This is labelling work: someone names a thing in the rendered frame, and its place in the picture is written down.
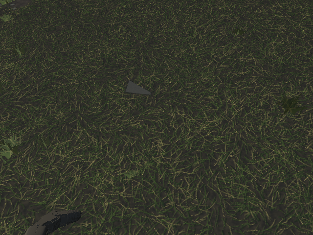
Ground left robot hand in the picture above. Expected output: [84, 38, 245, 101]
[24, 210, 81, 235]

